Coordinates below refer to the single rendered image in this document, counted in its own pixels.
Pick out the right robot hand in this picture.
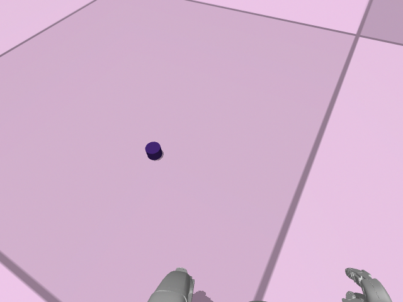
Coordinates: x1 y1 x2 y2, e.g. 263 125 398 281
342 268 392 302

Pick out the tin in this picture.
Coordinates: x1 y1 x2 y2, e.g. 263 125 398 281
145 142 162 160

